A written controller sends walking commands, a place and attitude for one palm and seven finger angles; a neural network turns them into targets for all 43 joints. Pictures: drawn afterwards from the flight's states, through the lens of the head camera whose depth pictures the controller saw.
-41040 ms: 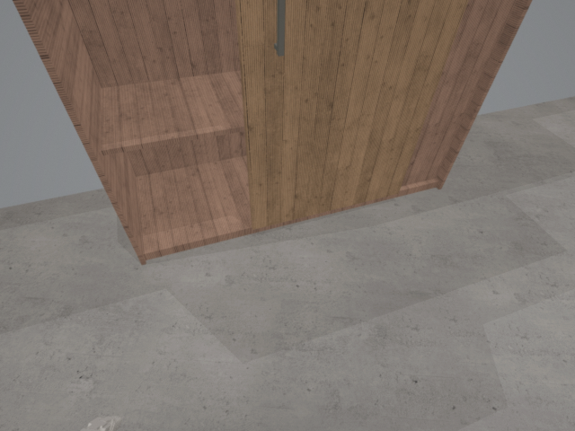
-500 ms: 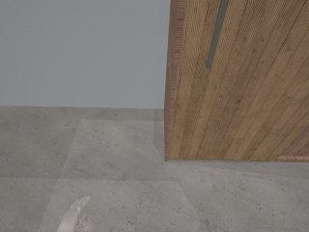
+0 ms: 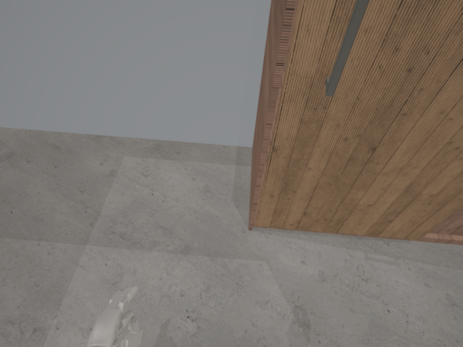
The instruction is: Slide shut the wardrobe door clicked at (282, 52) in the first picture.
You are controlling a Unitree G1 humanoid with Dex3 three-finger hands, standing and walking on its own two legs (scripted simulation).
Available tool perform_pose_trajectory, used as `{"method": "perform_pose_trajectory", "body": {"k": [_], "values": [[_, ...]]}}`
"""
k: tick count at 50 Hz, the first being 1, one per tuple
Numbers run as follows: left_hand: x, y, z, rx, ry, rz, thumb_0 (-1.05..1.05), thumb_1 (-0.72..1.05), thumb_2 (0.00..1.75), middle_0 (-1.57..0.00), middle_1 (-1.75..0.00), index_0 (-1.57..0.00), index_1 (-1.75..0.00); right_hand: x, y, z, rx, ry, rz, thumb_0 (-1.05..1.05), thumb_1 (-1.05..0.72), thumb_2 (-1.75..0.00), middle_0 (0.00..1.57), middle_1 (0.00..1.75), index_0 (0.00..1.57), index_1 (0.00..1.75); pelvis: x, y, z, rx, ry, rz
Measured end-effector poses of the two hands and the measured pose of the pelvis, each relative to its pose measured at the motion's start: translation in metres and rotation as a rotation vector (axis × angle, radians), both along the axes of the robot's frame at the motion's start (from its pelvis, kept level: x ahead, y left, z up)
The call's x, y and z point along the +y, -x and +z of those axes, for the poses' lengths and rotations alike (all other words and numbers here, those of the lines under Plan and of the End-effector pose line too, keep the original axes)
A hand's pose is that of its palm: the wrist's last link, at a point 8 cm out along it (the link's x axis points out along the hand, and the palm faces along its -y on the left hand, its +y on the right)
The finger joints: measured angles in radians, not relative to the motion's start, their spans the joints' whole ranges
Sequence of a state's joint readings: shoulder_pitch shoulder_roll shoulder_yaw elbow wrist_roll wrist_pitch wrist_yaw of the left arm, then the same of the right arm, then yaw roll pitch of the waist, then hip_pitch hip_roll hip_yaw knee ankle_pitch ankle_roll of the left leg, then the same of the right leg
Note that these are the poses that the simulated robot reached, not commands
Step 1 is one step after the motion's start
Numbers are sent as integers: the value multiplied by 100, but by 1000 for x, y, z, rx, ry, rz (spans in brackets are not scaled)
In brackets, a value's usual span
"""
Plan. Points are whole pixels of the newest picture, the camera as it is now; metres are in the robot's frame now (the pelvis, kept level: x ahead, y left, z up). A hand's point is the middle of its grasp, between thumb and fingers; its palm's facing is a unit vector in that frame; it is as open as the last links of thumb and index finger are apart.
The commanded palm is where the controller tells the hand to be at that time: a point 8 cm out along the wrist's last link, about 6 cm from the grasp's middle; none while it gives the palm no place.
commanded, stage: stop stepping back and stand still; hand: right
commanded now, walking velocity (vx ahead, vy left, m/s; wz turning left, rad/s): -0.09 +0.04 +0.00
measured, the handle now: (349, 28) +0.68 -0.19 +0.21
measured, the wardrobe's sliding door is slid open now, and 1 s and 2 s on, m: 0.01 0.01 0.01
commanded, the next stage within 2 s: let the arm hang, fingers relaxed in 0.20 s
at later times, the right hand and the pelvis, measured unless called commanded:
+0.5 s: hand out of the picture +0.12 -0.24 -0.10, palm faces +0.02 +0.93 -0.37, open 7.4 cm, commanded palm none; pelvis -0.04 -0.01 +0.00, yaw -1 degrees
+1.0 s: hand out of the picture -0.06 -0.22 -0.16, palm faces +0.01 +0.97 -0.26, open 7.4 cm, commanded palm none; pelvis -0.05 -0.02 +0.01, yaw -1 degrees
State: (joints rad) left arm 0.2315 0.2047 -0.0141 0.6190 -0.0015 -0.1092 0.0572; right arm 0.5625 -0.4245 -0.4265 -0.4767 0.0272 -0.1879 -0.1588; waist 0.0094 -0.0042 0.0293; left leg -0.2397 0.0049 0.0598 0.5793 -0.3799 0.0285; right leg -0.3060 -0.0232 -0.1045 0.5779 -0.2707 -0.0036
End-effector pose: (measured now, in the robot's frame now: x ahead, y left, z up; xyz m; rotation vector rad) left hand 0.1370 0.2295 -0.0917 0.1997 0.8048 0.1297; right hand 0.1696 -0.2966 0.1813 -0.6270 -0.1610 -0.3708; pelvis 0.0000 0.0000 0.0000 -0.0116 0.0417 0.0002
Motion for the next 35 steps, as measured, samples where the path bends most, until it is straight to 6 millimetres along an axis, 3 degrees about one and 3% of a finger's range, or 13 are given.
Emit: {"method": "perform_pose_trajectory", "body": {"k": [9,14,16,18,21,24,27,29,35], "values": [[-2,-23,21,-94,-27,-14,2,91,90,-21,-29,-20,-30,-3,-1,2,-13,-7,15,1,-89,-90,22,30,21,30,-5,5,2,3,-3,7],[-2,-20,24,-108,-19,-5,1,91,90,-21,-29,-20,-30,-1,8,6,-32,-19,26,1,-89,-90,22,30,21,30,-4,11,3,6,-15,8],[-1,-16,22,-106,-15,-14,1,91,90,-21,-29,-20,-30,-3,9,-3,-7,-30,29,1,-89,-90,22,30,21,30,-6,15,3,6,-17,2],[2,-11,8,-65,-5,-57,1,90,90,-21,-29,-20,-30,-10,3,-44,146,-91,18,0,-89,-90,21,30,20,30,-10,20,-1,10,-20,-14],[8,4,-14,30,-2,-74,1,90,90,-21,-29,-20,-30,-14,8,-137,498,-244,-59,0,-90,-90,20,30,20,30,-15,29,-6,5,-13,-19],[11,30,-25,119,0,-54,1,91,90,-21,-29,-20,-30,6,46,-222,853,-374,-115,0,-90,-90,20,30,19,30,-14,36,-5,-11,-7,-16],[12,67,-31,234,-3,-21,1,91,90,-20,-29,-20,-30,40,102,-281,1132,-493,-132,1,-91,-90,20,30,19,30,-11,41,-2,-29,-3,-15],[11,97,-34,328,-7,2,1,91,90,-20,-29,-20,-30,63,141,-306,1281,-569,-138,1,-91,-90,20,30,19,30,-9,43,0,-37,-5,-13],[2,181,-37,614,-4,50,1,91,90,-20,-29,-20,-30,57,218,-320,1457,-644,-293,-1,-99,-90,21,30,20,30,-6,48,7,-37,-25,-25]]}}
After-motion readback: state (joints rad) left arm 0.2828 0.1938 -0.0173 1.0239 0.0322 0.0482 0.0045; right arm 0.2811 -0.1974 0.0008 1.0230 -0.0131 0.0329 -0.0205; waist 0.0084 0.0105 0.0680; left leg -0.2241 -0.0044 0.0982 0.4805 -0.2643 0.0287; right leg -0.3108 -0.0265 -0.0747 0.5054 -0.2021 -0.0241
